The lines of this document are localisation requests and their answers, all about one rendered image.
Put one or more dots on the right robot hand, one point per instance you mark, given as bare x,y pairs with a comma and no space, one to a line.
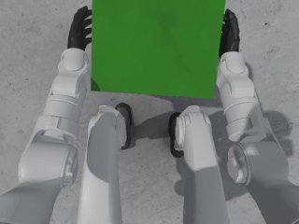
230,33

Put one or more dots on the left robot forearm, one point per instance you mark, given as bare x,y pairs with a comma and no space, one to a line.
60,118

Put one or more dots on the carton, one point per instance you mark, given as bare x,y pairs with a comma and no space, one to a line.
156,47

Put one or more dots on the right robot forearm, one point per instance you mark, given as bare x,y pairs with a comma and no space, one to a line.
245,121

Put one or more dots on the left robot hand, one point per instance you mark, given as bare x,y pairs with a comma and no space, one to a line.
77,33

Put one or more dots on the robot right foot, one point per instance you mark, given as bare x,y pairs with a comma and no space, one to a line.
171,130

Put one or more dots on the left robot upper arm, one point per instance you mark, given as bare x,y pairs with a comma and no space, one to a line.
46,169

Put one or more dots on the right robot upper arm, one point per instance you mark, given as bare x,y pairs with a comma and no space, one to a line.
262,168

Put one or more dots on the robot left thigh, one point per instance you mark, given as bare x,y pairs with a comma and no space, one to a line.
99,196

